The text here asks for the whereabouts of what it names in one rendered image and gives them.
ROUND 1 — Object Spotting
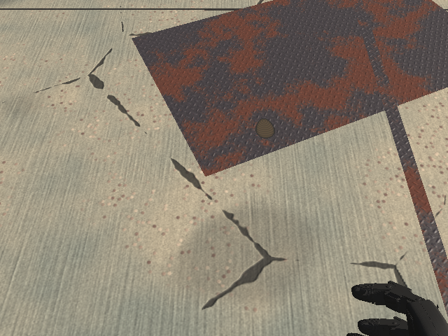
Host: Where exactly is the right robot hand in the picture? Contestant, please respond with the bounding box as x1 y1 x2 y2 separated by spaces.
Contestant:
346 281 448 336

